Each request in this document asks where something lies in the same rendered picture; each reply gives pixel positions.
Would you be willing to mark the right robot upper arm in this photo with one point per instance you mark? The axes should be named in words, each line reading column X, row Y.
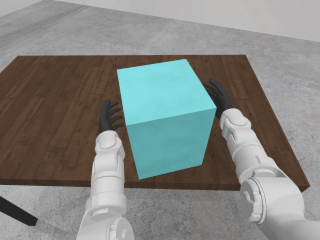
column 276, row 206

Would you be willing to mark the left robot upper arm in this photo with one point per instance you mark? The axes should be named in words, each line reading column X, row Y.
column 113, row 228

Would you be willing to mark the robot left forearm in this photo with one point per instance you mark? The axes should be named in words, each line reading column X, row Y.
column 107, row 197

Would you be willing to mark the carton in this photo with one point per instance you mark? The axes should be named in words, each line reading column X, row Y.
column 168, row 116

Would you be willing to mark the left robot hand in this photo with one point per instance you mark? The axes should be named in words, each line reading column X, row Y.
column 105, row 123

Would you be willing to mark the robot right forearm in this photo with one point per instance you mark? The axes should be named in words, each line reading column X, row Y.
column 246, row 150

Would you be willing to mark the right robot hand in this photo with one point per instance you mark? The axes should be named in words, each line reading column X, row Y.
column 219, row 96

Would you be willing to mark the table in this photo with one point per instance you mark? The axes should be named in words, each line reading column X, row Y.
column 50, row 108

